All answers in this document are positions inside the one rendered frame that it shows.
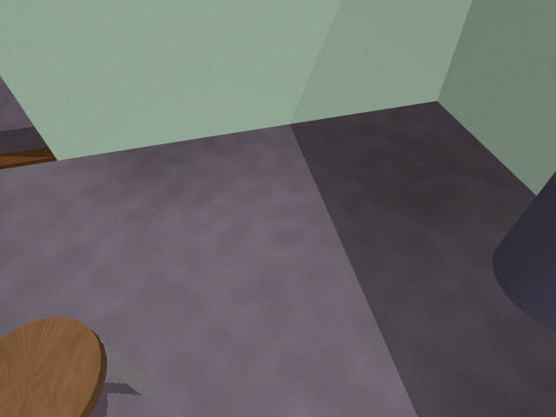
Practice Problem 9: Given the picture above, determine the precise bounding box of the stool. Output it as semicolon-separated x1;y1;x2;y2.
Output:
0;317;153;417

